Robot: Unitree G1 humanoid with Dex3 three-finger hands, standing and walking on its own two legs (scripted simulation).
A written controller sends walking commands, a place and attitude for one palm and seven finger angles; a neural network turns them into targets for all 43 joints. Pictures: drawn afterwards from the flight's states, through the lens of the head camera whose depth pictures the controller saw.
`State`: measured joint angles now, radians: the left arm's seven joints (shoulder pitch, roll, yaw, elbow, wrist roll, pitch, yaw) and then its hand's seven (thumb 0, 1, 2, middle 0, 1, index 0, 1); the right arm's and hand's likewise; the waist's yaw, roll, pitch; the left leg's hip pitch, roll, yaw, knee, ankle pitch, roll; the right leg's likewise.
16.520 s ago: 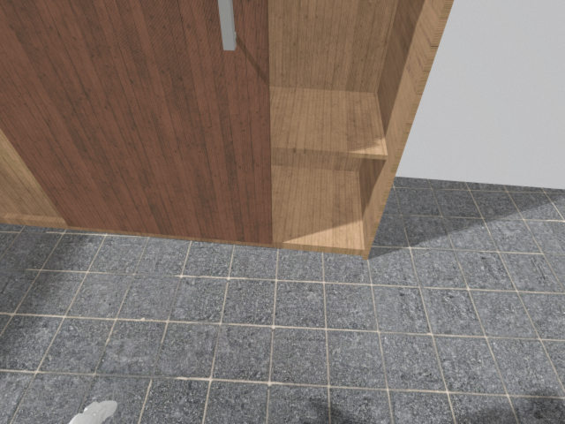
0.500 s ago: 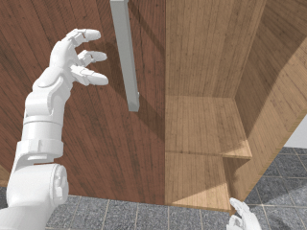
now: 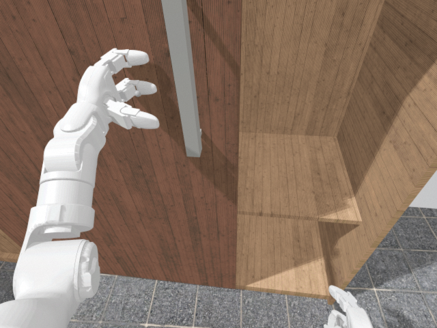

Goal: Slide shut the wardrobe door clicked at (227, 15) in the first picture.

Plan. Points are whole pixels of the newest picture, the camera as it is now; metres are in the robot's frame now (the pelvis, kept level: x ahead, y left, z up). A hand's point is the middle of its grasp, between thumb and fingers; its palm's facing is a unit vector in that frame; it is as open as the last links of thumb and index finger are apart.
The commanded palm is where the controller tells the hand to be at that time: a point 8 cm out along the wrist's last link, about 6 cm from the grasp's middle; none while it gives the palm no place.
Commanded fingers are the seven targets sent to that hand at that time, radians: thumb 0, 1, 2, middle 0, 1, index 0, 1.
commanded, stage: move the hooked fingers beside the handle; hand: left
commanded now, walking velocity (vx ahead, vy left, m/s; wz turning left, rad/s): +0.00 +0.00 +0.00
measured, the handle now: (189, 83) +0.44 +0.07 +0.26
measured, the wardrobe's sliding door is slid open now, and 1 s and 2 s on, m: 0.40 0.40 0.40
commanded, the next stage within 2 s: feel for the door with the fingertips in 1.24 s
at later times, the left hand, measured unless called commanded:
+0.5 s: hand (138, 93) +0.41 +0.16 +0.26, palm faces -0.02 -1.00 -0.02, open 13.8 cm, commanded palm +0.39 +0.20 +0.24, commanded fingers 0.00 -0.50 0.30 -0.30 -1.20 -0.30 -1.20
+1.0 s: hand (138, 94) +0.41 +0.16 +0.26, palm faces -0.01 -1.00 -0.02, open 13.8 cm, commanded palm +0.40 +0.20 +0.23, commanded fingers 0.00 -0.50 0.30 -0.30 -1.20 -0.30 -1.20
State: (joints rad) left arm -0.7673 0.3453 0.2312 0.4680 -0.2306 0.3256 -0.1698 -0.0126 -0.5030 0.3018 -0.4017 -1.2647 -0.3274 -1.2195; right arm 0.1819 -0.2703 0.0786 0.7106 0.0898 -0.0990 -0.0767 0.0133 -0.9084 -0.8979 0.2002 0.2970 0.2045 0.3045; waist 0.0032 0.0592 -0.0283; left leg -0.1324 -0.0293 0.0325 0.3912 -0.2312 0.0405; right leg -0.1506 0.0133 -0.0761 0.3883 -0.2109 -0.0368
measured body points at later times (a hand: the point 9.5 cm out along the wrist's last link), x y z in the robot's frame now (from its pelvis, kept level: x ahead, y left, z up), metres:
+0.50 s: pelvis -0.01 +0.00 +0.00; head -0.03 -0.02 +0.45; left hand +0.41 +0.21 +0.26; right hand +0.14 -0.24 -0.11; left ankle -0.01 +0.09 -0.74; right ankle +0.00 -0.09 -0.74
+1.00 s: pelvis -0.02 +0.00 +0.00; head -0.03 -0.02 +0.45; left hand +0.40 +0.21 +0.26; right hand +0.13 -0.24 -0.11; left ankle -0.01 +0.09 -0.74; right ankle +0.00 -0.09 -0.74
